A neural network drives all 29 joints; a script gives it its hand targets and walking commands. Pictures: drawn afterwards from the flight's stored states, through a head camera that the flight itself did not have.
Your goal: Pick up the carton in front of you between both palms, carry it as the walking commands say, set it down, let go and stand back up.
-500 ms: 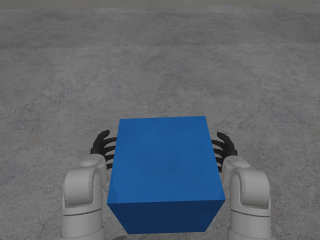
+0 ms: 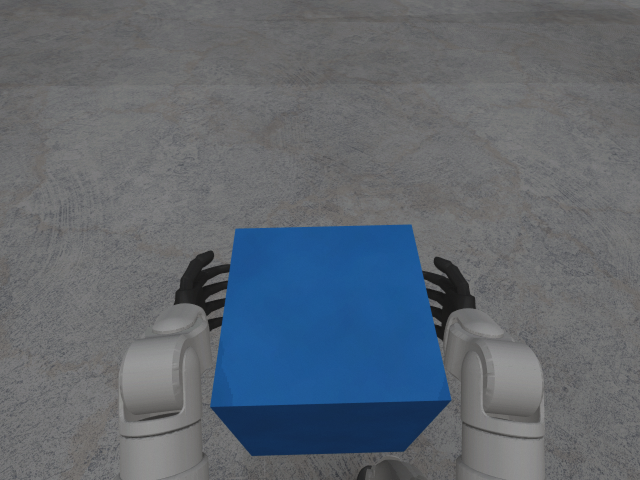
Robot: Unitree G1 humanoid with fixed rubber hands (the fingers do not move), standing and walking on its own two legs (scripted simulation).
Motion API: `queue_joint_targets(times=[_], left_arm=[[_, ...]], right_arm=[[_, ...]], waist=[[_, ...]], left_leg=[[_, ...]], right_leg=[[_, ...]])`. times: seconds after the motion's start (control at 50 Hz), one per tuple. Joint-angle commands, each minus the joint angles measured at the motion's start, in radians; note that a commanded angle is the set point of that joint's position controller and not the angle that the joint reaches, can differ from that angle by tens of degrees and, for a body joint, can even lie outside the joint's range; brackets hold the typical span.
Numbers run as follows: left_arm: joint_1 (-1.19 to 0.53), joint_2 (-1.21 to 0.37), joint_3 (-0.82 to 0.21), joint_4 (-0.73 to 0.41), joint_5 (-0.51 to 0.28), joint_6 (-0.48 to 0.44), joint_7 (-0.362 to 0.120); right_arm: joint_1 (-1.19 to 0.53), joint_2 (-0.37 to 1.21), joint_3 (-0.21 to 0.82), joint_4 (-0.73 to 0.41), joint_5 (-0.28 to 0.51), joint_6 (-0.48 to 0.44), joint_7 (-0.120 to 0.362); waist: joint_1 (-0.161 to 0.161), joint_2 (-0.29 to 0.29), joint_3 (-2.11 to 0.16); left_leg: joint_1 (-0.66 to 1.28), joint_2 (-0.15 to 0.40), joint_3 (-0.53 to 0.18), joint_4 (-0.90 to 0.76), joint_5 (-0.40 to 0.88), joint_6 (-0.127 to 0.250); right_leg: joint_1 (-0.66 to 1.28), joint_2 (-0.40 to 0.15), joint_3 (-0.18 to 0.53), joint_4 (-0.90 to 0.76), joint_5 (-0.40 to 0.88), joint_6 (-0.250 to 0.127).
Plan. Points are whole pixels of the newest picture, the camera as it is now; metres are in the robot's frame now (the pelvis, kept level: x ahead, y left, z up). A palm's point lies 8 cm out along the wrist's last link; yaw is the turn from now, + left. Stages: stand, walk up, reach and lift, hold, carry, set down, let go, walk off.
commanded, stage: carry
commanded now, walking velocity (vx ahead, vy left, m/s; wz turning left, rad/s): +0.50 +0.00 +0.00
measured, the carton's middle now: (325, 348) +0.27 +0.00 +0.01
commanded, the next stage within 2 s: none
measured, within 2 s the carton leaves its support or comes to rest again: neither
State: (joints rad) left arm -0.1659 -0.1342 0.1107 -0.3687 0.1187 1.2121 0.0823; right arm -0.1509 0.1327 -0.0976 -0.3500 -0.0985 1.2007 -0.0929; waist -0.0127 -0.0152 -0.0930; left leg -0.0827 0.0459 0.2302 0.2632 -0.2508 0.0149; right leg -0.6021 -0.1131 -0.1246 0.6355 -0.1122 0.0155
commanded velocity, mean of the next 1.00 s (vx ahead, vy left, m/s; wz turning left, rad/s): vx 0.10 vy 0.00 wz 0.00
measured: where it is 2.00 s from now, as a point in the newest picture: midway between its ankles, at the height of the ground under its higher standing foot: (318, 431)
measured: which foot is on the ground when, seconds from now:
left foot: down 0.00-0.14, up 0.16-0.50, down 0.52-1.00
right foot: up 0.00-0.10, down 0.12-0.56, up 0.58-0.66, down 0.68-1.00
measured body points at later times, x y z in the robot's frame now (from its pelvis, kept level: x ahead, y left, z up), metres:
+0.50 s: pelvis +0.31 -0.02 -0.01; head +0.32 -0.03 +0.44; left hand +0.59 +0.14 +0.08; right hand +0.60 -0.17 +0.08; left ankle +0.43 +0.09 -0.73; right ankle +0.22 -0.12 -0.75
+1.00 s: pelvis +0.43 -0.02 -0.02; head +0.42 -0.03 +0.43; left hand +0.71 +0.13 +0.07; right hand +0.71 -0.18 +0.06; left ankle +0.44 +0.08 -0.75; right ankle +0.31 -0.13 -0.74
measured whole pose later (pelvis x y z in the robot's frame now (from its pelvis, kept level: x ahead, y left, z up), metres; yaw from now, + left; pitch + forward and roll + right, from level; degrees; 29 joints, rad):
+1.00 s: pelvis +0.43 -0.02 -0.02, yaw +0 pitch +5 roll +1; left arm -0.20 -0.14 0.14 -0.28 0.12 1.21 0.08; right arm -0.19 0.14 -0.12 -0.29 -0.12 1.22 -0.10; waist 0.00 -0.01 -0.13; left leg -0.37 0.06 0.21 0.56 -0.24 0.03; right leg -0.14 -0.06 -0.11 0.52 -0.41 0.03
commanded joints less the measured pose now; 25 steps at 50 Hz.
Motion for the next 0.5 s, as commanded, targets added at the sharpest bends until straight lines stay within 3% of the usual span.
queue_joint_targets(times=[0.0,0.04,0.08,0.1,0.12,0.14,0.16,0.2,0.22,0.24,0.28,0.34,0.4,0.44,0.48], left_arm=[[-0.453,-0.862,-0.725,-0.043,-0.406,0.012,-0.233],[-0.455,-0.836,-0.712,-0.023,-0.406,0.029,-0.239],[-0.449,-0.822,-0.695,0.013,-0.404,0.040,-0.246],[-0.442,-0.818,-0.683,0.037,-0.402,0.043,-0.248],[-0.442,-0.800,-0.664,0.061,-0.389,0.040,-0.251],[-0.430,-0.821,-0.657,0.089,-0.387,0.032,-0.251],[-0.450,-0.847,-0.662,0.068,-0.397,0.030,-0.252],[-0.499,-0.923,-0.685,0.040,-0.417,0.014,-0.257],[-0.526,-0.949,-0.694,0.019,-0.425,0.004,-0.261],[-0.542,-0.969,-0.702,0.003,-0.433,-0.004,-0.265],[-0.539,-0.971,-0.710,-0.016,-0.444,-0.016,-0.271],[-0.500,-0.940,-0.712,-0.052,-0.451,-0.020,-0.274],[-0.455,-0.896,-0.700,-0.066,-0.434,-0.011,-0.267],[-0.420,-0.869,-0.688,-0.051,-0.412,0.000,-0.260],[-0.413,-0.848,-0.680,-0.029,-0.395,0.011,-0.256]], right_arm=[[-0.485,0.848,0.695,-0.087,0.408,0.013,0.258],[-0.482,0.826,0.689,-0.067,0.394,0.028,0.254],[-0.495,0.812,0.688,-0.048,0.387,0.041,0.252],[-0.504,0.801,0.687,-0.039,0.385,0.046,0.251],[-0.541,0.803,0.696,-0.054,0.395,0.057,0.249],[-0.566,0.815,0.704,-0.055,0.403,0.063,0.251],[-0.578,0.847,0.708,-0.033,0.409,0.056,0.254],[-0.600,0.914,0.713,-0.032,0.418,0.034,0.261],[-0.609,0.936,0.720,-0.039,0.422,0.023,0.261],[-0.615,0.953,0.729,-0.050,0.423,0.012,0.258],[-0.596,0.974,0.740,-0.061,0.412,-0.007,0.247],[-0.550,0.963,0.743,-0.092,0.397,-0.021,0.230],[-0.532,0.919,0.741,-0.131,0.397,-0.008,0.222],[-0.513,0.889,0.733,-0.126,0.400,0.010,0.228],[-0.497,0.866,0.724,-0.105,0.398,0.025,0.239]], waist=[[-0.009,0.163,-0.182],[-0.009,0.169,-0.154],[0.011,0.124,-0.188],[0.030,0.065,-0.250],[0.045,-0.167,-0.334],[0.046,-0.356,-0.339],[0.039,-0.258,-0.320],[0.034,-0.083,-0.311],[0.028,-0.051,-0.300],[0.026,-0.067,-0.304],[0.022,-0.097,-0.305],[0.020,-0.132,-0.295],[0.024,-0.158,-0.280],[0.030,-0.152,-0.274],[0.017,-0.097,-0.253]], left_leg=[[0.169,0.210,-0.098,-0.053,0.327,0.086],[0.175,0.212,-0.086,-0.005,0.347,0.069],[0.093,0.161,-0.007,0.203,0.422,0.032],[-0.043,0.130,0.003,0.380,0.345,0.003],[-0.311,0.045,-0.010,0.679,0.114,-0.054],[-0.560,-0.054,-0.086,0.875,-0.230,-0.063],[-0.632,-0.003,-0.184,0.986,-0.258,-0.034],[-0.637,0.076,-0.224,0.968,-0.161,-0.001],[-0.597,0.099,-0.227,0.891,-0.105,-0.004],[-0.551,0.092,-0.202,0.823,-0.076,-0.010],[-0.499,0.063,-0.157,0.711,-0.058,-0.027],[-0.465,0.029,-0.108,0.504,0.018,-0.041],[-0.388,-0.009,-0.061,0.347,0.163,-0.039],[-0.317,-0.020,-0.043,0.243,0.263,-0.037],[-0.149,-0.019,-0.016,0.044,0.459,-0.038]], right_leg=[[0.043,0.035,-0.056,-0.107,0.077,-0.014],[0.101,0.042,-0.075,-0.156,0.068,-0.030],[0.341,0.103,-0.149,-0.223,0.000,-0.041],[0.560,0.053,-0.077,-0.205,-0.054,-0.047],[0.785,-0.207,0.339,-0.292,-0.189,-0.147],[0.899,-0.315,0.620,-0.401,-0.115,-0.241],[0.884,-0.321,0.558,-0.385,0.018,-0.240],[0.777,-0.270,0.381,-0.355,0.128,-0.190],[0.712,-0.251,0.300,-0.376,0.181,-0.160],[0.682,-0.233,0.227,-0.386,0.235,-0.139],[0.655,-0.202,0.125,-0.383,0.349,-0.135],[0.665,-0.156,0.010,-0.349,0.479,-0.131],[0.652,-0.136,-0.051,-0.306,0.595,-0.112],[0.652,-0.116,-0.070,-0.257,0.553,-0.088],[0.592,-0.075,-0.106,-0.146,0.430,-0.036]])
